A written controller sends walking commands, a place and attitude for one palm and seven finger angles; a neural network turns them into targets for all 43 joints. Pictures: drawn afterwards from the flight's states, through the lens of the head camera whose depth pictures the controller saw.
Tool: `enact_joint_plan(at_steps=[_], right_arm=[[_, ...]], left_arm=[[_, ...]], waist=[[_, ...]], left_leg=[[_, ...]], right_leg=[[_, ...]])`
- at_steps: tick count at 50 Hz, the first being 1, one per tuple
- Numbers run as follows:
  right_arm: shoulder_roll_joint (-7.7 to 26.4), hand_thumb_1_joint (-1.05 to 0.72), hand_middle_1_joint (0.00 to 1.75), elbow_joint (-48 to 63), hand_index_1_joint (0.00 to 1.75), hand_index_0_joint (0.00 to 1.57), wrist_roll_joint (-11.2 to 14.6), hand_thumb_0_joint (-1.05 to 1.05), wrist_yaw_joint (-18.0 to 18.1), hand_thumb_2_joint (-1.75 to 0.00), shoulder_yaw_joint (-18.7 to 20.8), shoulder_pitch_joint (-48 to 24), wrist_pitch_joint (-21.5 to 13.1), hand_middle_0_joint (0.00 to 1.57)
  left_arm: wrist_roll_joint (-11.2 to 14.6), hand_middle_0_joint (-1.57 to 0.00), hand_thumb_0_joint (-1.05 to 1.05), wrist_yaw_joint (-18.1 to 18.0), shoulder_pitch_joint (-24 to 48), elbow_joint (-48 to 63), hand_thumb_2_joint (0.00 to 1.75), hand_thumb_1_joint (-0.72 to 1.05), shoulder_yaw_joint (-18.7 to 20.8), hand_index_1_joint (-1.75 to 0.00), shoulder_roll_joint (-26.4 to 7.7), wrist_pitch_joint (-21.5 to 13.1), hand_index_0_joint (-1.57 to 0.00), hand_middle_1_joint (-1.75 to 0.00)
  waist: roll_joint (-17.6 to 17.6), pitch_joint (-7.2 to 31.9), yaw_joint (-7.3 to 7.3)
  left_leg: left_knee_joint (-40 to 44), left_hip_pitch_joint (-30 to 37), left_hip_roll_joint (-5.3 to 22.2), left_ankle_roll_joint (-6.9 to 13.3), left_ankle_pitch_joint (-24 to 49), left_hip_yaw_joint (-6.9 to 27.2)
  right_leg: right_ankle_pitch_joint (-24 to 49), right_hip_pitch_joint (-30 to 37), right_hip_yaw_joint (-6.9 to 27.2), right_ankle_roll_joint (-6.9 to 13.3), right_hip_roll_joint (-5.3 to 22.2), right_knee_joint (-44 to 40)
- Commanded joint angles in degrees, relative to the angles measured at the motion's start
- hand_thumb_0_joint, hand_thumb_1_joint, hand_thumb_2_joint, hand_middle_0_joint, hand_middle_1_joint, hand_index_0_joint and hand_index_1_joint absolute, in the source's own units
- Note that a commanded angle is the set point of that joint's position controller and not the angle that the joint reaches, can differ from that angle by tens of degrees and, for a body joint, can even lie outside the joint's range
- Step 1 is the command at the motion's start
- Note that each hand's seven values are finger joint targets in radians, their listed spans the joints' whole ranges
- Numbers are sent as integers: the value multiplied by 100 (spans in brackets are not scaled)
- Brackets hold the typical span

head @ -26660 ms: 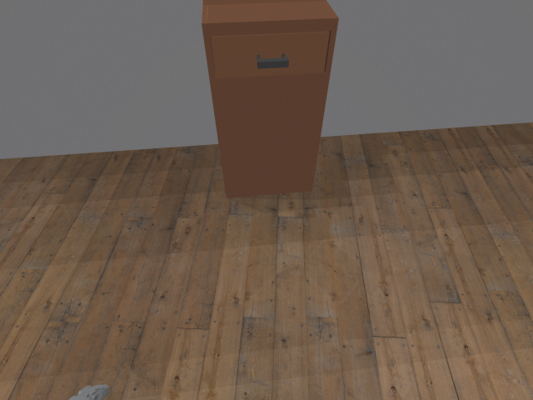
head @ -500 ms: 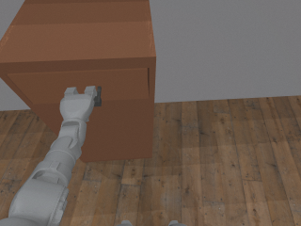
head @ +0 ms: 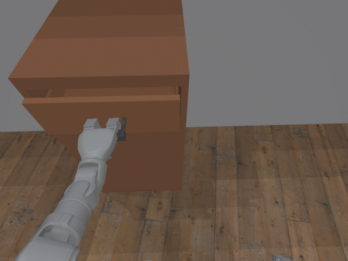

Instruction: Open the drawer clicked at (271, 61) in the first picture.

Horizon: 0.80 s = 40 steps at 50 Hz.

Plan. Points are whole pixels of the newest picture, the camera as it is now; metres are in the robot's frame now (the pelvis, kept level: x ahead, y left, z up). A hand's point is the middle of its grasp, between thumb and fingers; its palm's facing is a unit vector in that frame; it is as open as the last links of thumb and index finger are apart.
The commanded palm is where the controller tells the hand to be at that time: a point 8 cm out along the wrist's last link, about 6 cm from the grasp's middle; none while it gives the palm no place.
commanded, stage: pull the drawer open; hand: left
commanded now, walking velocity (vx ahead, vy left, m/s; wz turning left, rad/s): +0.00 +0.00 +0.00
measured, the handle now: (106, 128) +0.45 +0.19 +0.00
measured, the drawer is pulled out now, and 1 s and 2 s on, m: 0.05 0.16 0.30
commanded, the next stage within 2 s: open the thumb to release the handle in 1.86 s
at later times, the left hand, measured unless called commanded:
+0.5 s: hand (105, 153) +0.39 +0.19 -0.02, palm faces -0.03 -0.04 -1.00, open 6.0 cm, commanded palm +0.34 +0.19 +0.04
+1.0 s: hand (98, 196) +0.27 +0.18 -0.02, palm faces -0.01 -0.10 -0.99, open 6.0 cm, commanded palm +0.23 +0.19 +0.04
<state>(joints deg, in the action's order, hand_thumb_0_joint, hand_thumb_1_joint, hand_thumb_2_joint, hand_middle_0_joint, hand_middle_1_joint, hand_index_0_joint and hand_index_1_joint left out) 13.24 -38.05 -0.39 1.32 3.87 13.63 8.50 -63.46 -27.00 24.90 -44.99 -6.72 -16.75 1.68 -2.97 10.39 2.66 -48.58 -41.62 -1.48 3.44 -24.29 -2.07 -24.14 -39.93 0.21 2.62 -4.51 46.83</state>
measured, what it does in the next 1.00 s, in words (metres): stands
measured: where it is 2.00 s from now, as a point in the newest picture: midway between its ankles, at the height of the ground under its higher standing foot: outside the picture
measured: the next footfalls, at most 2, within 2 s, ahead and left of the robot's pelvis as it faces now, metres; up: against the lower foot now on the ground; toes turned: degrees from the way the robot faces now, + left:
none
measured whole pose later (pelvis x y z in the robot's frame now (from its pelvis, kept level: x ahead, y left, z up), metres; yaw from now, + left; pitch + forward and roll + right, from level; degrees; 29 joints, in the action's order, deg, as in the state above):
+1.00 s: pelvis +0.01 +0.00 +0.01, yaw -1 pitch +13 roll +0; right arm 13.2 -32.1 -0.4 -1.0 2.4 6.9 7.1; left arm -62.9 -26.5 -8.0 -13.3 -11.7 -15.4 5.7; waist -3.2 9.8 -1.0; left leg -46.4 -34.2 -1.7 3.1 -25.1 -2.9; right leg -25.3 -33.3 1.3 2.9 -4.4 46.0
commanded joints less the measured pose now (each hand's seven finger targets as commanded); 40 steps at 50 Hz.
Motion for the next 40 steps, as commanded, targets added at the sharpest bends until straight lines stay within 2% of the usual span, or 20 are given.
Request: enact_joint_plan(at_steps=[1, 2, 5, 7, 8, 9, 13, 15, 18, 22, 23, 24, 26, 27, 29, 32, 36, 38, 39, 40], right_arm=[[756, -90, 30, 463, 30, 20, -1, 0, 68, -90, 239, 335, -108, 20], [773, -90, 30, 461, 30, 20, 4, 0, 76, -90, 233, 340, -101, 20], [751, -90, 30, 503, 30, 20, 21, 0, 99, -90, 212, 304, -93, 20], [743, -90, 30, 514, 30, 20, 24, 0, 95, -90, 212, 311, -112, 20], [746, -90, 30, 508, 30, 20, 34, 0, 109, -90, 201, 317, -110, 20], [749, -90, 30, 534, 30, 20, 32, 0, 116, -90, 196, 337, -113, 20], [742, -90, 30, 514, 30, 20, 35, 0, 112, -90, 198, 380, -125, 20], [754, -90, 30, 488, 30, 20, 41, 0, 112, -90, 203, 415, -126, 20], [754, -90, 30, 467, 30, 20, 39, 0, 107, -90, 214, 454, -143, 20], [744, -90, 30, 591, 30, 20, 45, 0, 45, -90, 238, 361, -136, 20], [731, -90, 30, 631, 30, 20, 58, 0, 28, -90, 241, 338, -125, 20], [740, -90, 30, 675, 30, 20, 70, 0, 16, -90, 241, 277, -127, 20], [744, -90, 30, 746, 30, 20, 88, 0, 1, -90, 233, 197, -149, 20], [781, -90, 30, 771, 30, 20, 87, 0, 2, -90, 219, 140, -155, 20], [773, -90, 30, 839, 30, 20, 102, 0, 0, -90, 203, 61, -178, 20], [786, -90, 30, 930, 30, 20, 91, 0, -22, -90, 203, -115, -218, 20], [741, -90, 30, 1040, 30, 20, 90, 0, -64, -90, 172, -316, -253, 20], [725, -90, 30, 1084, 30, 20, 69, 0, -99, -90, 154, -420, -261, 20], [695, -90, 30, 1121, 30, 20, 62, 0, -126, -90, 154, -483, -276, 20], [690, -90, 30, 1155, 30, 20, 61, 0, -147, -90, 135, -511, -286, 20]], left_arm=[[49, -40, 0, -283, 2174, 813, 90, 90, 496, -135, -1168, 155, -40, -135], [57, -40, 0, -265, 2249, 792, 90, 90, 605, -135, -1309, 142, -40, -135], [37, -40, 0, -242, 2323, 613, 90, 90, 541, -135, -1283, 103, -40, -135], [72, -40, 0, -214, 2447, 570, 90, 90, 442, -135, -1162, 72, -40, -135], [38, -40, 0, -225, 2405, 480, 90, 90, 566, -135, -1332, 63, -40, -135], [51, -40, 0, -216, 2419, 455, 90, 90, 467, -135, -1230, 59, -40, -135], [35, -40, 0, -220, 2555, 415, 90, 90, 479, -135, -1261, 17, -40, -135], [30, -40, 0, -221, 2541, 322, 90, 90, 492, -135, -1286, 22, -40, -135], [29, -40, 0, -243, 2671, 377, 90, 90, 453, -135, -1246, -6, -40, -135], [139, -40, 0, -188, 1737, 627, 90, 90, 381, -135, -970, 6, -40, -135], [182, -40, 0, -164, 1398, 711, 90, 90, 278, -135, -791, 21, -40, -135], [225, -40, 0, -155, 1128, 875, 90, 90, 302, -135, -792, 31, -40, -135], [314, -40, 0, -116, 662, 1117, 90, 90, 191, -135, -631, 87, -40, -135], [348, -40, 0, -98, 442, 1257, 90, 90, 333, -135, -798, 98, -40, -135], [372, -40, 0, -79, 50, 1573, 90, 90, 284, -135, -749, 140, -40, -135], [374, -40, 0, -98, -641, 2148, 90, 90, 382, -135, -802, 228, -40, -135], [345, -40, 0, -125, -1376, 2755, 90, 90, 245, -135, -619, 392, -40, -135], [317, -40, 0, -170, -1646, 3163, 90, 90, 292, -135, -675, 443, -40, -135], [322, -40, 0, -174, -1939, 3277, 90, 90, 146, -135, -503, 490, -40, -135], [347, -40, 0, -172, -2167, 3375, 90, 90, 183, -135, -525, 525, -40, -135]], waist=[[91, 1999, 25], [168, 2023, 18], [228, 1966, 3], [198, 1928, 55], [222, 1957, -13], [246, 1932, 23], [120, 2024, 21], [307, 1900, 40], [143, 2013, 46], [127, 2203, -152], [235, 2142, -168], [245, 2091, -212], [417, 1907, -202], [459, 1918, -252], [479, 1731, -272], [441, 1731, -341], [424, 1437, -347], [152, 1533, -413], [121, 1501, -409], [237, 1454, -433]], left_leg=[[248, 1579, 18, -104, 2687, 213], [257, 1518, 26, -108, 2674, 245], [267, 1354, -7, -92, 2380, 204], [272, 1324, -14, -75, 2254, 204], [280, 1281, -21, -71, 2186, 194], [286, 1238, -27, -68, 2141, 201], [256, 1209, -30, -61, 2068, 188], [275, 1111, -21, -58, 1959, 198], [275, 1198, -13, -59, 1969, 208], [350, 1367, -1, -85, 2241, 198], [366, 1397, 11, -76, 2308, 184], [397, 1389, 15, -76, 2295, 167], [471, 1356, 27, -56, 2235, 156], [514, 1328, 36, -68, 2278, 171], [572, 1305, 25, -60, 2232, 136], [619, 1432, 41, -73, 2491, 163], [641, 1565, 49, -98, 2561, 175], [617, 1795, 79, -120, 2915, 204], [578, 1906, 87, -122, 3061, 212], [571, 1890, 89, -133, 3104, 219]], right_leg=[[2550, 747, 33, 25, 66, -399], [2512, 774, 34, 29, 71, -386], [2386, 774, 67, 11, 83, -410], [2282, 744, 69, 19, 86, -444], [2222, 754, 85, 14, 85, -428], [2194, 753, 79, 16, 85, -432], [2115, 699, 97, 18, 85, -424], [2016, 682, 86, 13, 78, -447], [1963, 621, 86, 26, 76, -435], [2190, 897, 80, 67, 44, -453], [2275, 949, 70, 59, 42, -465], [2289, 1002, 88, 54, 47, -501], [2325, 1115, 95, 40, 46, -581], [2391, 1230, 121, 51, 54, -587], [2463, 1308, 150, 36, 67, -632], [2701, 1467, 170, 52, 72, -629], [2696, 1387, 150, 36, 72, -632], [2806, 1360, 160, 51, 81, -564], [2856, 1329, 127, 44, 77, -549], [2890, 1359, 101, 38, 78, -537]])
